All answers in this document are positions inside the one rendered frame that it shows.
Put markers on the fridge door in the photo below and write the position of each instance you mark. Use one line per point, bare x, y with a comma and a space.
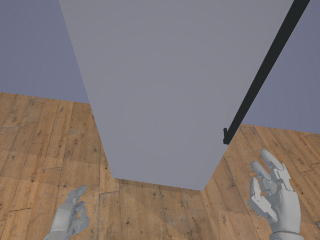
165, 77

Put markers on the handle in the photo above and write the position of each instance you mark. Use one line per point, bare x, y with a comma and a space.
294, 15

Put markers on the left robot hand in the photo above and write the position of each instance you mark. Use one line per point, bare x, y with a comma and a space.
65, 218

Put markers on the right robot hand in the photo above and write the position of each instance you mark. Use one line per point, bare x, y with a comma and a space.
285, 201

